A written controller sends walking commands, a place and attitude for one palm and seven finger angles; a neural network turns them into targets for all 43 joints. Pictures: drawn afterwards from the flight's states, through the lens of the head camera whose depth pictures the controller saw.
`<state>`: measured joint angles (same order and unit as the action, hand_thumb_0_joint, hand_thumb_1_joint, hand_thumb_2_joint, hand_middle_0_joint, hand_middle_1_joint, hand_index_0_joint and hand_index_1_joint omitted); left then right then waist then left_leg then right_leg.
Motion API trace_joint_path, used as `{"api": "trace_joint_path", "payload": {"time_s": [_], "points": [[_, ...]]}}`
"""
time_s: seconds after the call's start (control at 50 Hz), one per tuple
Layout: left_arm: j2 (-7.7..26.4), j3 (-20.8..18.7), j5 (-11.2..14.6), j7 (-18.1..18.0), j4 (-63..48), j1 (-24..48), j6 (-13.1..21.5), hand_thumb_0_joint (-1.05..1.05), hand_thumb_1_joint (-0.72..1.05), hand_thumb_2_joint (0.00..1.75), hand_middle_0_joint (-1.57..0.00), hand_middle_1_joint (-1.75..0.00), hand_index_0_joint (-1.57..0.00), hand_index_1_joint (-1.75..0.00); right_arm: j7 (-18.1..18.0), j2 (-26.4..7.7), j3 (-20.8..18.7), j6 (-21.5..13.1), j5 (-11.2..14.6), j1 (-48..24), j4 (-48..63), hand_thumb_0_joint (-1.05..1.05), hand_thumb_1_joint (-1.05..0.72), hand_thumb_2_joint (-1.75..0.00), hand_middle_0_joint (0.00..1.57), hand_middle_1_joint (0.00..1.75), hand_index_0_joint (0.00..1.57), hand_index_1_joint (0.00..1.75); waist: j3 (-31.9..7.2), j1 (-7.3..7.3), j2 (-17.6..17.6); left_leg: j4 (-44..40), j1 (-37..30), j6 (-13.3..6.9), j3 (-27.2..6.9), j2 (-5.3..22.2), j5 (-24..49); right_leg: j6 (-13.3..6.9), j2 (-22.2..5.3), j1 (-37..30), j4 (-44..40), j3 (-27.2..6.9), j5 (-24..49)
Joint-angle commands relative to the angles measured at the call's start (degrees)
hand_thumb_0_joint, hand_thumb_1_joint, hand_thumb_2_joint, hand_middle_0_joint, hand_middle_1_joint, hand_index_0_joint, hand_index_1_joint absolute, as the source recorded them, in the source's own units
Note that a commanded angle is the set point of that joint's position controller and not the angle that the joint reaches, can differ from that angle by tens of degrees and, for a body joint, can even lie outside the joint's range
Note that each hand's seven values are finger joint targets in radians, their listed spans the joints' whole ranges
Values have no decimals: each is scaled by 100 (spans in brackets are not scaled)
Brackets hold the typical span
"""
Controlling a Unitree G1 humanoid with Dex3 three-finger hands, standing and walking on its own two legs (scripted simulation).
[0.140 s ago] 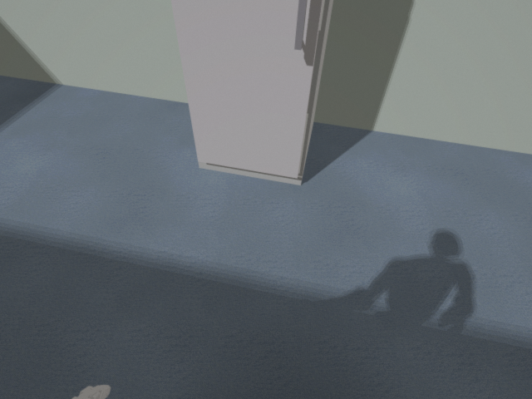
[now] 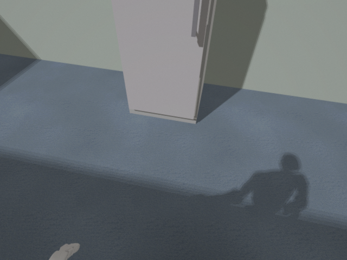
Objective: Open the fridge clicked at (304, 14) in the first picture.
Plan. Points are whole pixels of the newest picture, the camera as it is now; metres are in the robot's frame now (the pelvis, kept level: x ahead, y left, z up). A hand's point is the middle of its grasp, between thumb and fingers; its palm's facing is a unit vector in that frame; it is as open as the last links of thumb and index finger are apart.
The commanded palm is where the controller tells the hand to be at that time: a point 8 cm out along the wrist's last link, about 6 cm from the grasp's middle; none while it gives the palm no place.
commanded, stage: stand and wait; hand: right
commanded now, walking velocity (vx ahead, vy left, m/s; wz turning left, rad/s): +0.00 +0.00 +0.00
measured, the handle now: out of the picture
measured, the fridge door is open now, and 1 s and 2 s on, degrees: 0 0 0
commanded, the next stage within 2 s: look at it before walking up in 0.68 s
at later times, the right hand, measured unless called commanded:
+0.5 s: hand out of the picture +0.06 -0.24 -0.15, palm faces -0.03 +0.94 -0.34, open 7.4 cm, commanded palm none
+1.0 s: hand out of the picture +0.06 -0.24 -0.15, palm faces -0.04 +0.94 -0.33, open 7.4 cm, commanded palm none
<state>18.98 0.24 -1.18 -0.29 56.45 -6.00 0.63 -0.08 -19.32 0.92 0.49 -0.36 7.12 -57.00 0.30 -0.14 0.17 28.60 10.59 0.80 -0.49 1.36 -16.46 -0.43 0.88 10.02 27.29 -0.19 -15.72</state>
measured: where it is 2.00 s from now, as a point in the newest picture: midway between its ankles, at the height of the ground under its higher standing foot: outside the picture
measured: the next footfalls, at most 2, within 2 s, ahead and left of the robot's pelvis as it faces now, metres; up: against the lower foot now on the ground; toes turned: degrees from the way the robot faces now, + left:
none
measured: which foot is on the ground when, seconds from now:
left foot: down 0.00-1.00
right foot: down 0.00-1.00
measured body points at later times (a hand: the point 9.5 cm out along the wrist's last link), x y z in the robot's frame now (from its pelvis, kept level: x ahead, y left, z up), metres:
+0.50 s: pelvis -0.01 +0.01 +0.00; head -0.01 +0.01 +0.45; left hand +0.06 +0.31 -0.13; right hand +0.06 -0.29 -0.13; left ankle -0.01 +0.13 -0.74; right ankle -0.01 -0.12 -0.74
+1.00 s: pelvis -0.02 +0.00 +0.01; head -0.02 +0.00 +0.46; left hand +0.06 +0.30 -0.13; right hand +0.06 -0.29 -0.13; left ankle -0.01 +0.13 -0.74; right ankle -0.01 -0.12 -0.74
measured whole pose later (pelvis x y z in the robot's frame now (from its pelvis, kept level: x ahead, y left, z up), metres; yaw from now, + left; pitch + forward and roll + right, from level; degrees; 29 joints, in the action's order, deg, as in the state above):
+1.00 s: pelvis -0.02 +0.00 +0.01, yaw +1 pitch -2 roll +0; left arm 19.0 0.2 -0.7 0.0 63.2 -7.3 0.7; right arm 0.0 -19.3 0.7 0.0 -0.5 8.0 -61.7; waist 1.5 0.1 -0.5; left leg 22.8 9.0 0.4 -0.7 0.5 -11.9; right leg 0.1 0.0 8.5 22.0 0.0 -11.6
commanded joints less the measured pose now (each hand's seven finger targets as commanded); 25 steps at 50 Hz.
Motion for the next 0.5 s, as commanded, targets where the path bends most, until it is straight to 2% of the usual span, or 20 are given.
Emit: {"api": "trace_joint_path", "payload": {"time_s": [0.0, 0.14, 0.26, 0.32, 0.48], "points": [[1166, -286, 22, -65, -289, 296, 142, 0, 90, 90, -20, -30, -20, -30, -66, -1189, -291, -148, -32, -267, 335, 0, -90, -90, 20, 30, 20, 30, -255, 9, -26, -514, -17, -286, -450, 494, 1161, -201, -675, -80, -523, -488, 1340], [1132, -281, 35, -59, -168, 314, 127, 0, 90, 90, -20, -30, -20, -30, -59, -1176, -301, -168, -39, -223, 256, 0, -90, -90, 20, 30, 20, 30, -207, 10, -97, -687, 22, -297, -533, 515, 1020, -166, -668, -102, -568, -474, 1117], [1134, -261, 47, -63, -18, 238, 141, 0, 90, 90, -20, -30, -20, -30, -66, -1175, -301, -192, -21, -161, 130, 0, -90, -90, 20, 30, 20, 30, -405, 8, -113, -702, -189, -312, -550, 559, 1312, -146, -702, -202, -578, -477, 1309], [1148, -252, 51, -59, 68, 241, 131, 0, 90, 90, -20, -30, -20, -30, -61, -1182, -284, -180, -16, -157, 55, 0, -90, -90, 20, 30, 20, 30, -251, -3, -55, -782, -126, -300, -559, 547, 1131, -138, -707, -158, -665, -488, 1157], [1176, -234, 63, -50, 229, 165, 130, 0, 90, 90, -20, -30, -20, -30, -60, -1200, -271, -182, -13, -134, -73, 0, -90, -90, 20, 30, 20, 30, -243, -6, -52, -887, -160, -291, -578, 552, 944, -131, -727, -172, -771, -527, 1039]]}}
